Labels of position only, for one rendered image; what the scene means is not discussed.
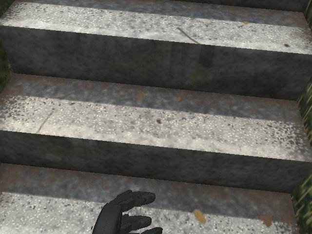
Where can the robot left hand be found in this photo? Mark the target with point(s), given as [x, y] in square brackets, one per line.
[112, 221]

